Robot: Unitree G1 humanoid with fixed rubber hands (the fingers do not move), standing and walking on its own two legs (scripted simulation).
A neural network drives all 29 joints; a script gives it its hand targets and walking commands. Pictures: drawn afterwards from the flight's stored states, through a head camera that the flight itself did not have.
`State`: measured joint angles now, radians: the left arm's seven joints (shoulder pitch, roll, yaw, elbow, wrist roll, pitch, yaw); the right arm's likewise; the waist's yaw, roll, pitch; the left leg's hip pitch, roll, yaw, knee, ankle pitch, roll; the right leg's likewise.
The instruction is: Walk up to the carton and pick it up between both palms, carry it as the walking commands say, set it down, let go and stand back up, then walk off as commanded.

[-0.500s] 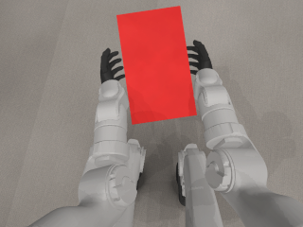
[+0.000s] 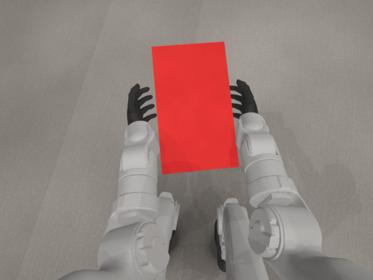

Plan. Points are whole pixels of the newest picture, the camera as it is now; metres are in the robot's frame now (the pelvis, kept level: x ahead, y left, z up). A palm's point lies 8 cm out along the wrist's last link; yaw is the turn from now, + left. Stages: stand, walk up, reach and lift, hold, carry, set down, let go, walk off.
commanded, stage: reach and lift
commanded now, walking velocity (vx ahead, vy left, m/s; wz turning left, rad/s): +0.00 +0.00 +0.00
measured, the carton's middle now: (191, 116) +0.46 +0.04 -0.13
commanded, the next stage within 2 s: none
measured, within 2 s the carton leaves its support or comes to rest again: neither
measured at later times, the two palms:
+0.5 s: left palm (125, 115) +0.39 +0.14 +0.04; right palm (256, 111) +0.42 -0.09 +0.02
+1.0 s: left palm (103, 109) +0.37 +0.15 +0.11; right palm (268, 103) +0.40 -0.09 +0.10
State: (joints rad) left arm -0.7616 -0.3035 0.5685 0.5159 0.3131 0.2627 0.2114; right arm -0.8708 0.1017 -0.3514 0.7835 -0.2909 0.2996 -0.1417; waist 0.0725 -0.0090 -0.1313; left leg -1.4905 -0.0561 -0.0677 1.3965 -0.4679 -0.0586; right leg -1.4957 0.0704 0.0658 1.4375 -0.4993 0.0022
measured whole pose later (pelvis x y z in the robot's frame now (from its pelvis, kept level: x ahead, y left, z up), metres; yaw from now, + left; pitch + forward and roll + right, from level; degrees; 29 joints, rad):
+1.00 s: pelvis +0.02 +0.00 +0.13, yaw -1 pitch +15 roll +1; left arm -0.57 -0.26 0.49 0.57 0.35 0.30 0.14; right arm -0.62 0.22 -0.37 0.66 -0.38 0.33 -0.12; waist 0.08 0.01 -0.03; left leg -0.77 -0.03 -0.09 0.78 -0.27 -0.04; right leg -0.77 0.06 0.08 0.82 -0.30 -0.01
